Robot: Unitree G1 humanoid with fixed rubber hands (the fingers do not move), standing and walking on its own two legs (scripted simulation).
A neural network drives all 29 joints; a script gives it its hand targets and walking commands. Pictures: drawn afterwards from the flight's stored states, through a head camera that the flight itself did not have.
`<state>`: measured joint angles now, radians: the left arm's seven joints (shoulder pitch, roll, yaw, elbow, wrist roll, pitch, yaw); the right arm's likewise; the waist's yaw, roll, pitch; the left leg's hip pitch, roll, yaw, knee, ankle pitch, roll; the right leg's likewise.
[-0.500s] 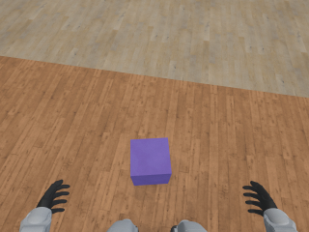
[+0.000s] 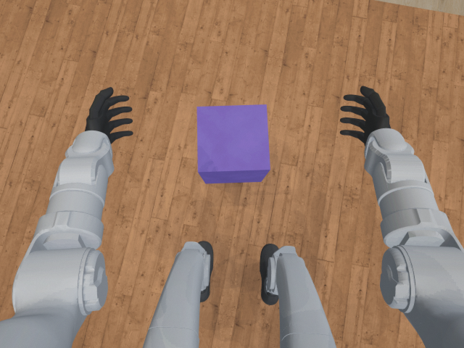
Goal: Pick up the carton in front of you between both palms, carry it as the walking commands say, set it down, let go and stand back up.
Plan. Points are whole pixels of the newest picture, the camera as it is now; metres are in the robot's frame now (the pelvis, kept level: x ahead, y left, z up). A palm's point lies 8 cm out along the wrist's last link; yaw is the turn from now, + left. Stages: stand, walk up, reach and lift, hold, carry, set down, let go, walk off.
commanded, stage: reach and lift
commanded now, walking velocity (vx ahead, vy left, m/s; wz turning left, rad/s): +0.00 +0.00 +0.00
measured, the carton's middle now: (232, 148) +0.54 +0.03 -0.55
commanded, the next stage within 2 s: none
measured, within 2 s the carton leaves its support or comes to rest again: neither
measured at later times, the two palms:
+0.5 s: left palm (141, 95) +0.54 +0.22 -0.16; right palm (327, 90) +0.57 -0.16 -0.17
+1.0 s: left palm (166, 138) +0.52 +0.22 -0.40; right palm (299, 134) +0.55 -0.16 -0.40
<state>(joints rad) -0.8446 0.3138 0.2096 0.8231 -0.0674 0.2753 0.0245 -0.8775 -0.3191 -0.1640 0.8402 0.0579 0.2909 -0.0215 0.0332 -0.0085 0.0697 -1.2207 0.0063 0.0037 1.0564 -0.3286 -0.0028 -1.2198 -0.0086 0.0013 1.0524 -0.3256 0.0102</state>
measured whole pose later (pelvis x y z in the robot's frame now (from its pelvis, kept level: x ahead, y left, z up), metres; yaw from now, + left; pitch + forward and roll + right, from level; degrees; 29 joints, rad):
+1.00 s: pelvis -0.03 -0.01 -0.25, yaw +1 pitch +44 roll +1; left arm -1.45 0.38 0.20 1.04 -0.18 0.14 0.10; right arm -1.49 -0.39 -0.09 1.05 0.19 0.16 -0.14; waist 0.04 -0.01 0.22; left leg -2.22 -0.01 -0.03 1.98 -0.54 -0.03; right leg -2.22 0.03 0.03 1.99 -0.54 0.02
